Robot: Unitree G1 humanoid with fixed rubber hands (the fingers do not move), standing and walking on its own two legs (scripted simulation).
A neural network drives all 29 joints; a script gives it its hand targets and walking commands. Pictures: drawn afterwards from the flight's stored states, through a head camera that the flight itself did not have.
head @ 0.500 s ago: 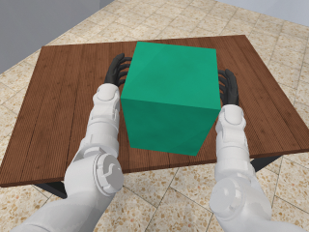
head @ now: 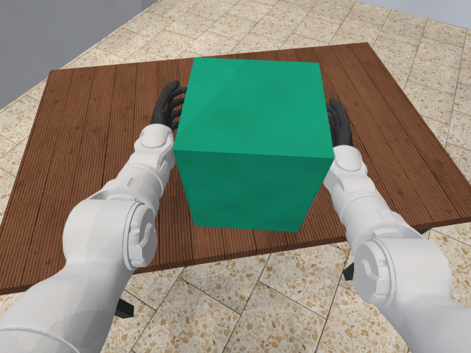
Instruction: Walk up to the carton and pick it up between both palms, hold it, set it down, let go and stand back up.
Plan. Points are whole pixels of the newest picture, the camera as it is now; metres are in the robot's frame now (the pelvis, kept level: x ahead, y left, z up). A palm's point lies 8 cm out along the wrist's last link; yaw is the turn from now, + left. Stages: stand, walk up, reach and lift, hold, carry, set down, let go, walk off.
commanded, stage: set down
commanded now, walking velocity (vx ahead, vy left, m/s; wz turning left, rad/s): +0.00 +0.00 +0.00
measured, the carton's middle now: (250, 152) +0.45 -0.03 +0.04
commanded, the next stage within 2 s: none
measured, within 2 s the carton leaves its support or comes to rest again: neither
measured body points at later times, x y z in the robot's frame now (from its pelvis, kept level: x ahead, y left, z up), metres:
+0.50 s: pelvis -0.04 -0.01 -0.01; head +0.02 +0.01 +0.43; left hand +0.47 +0.16 +0.16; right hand +0.43 -0.24 +0.15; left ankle -0.03 +0.11 -0.74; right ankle -0.01 -0.13 -0.74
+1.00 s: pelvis -0.02 -0.01 +0.00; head +0.00 +0.01 +0.45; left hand +0.48 +0.18 +0.26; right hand +0.44 -0.23 +0.24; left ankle -0.03 +0.11 -0.74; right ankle -0.01 -0.13 -0.74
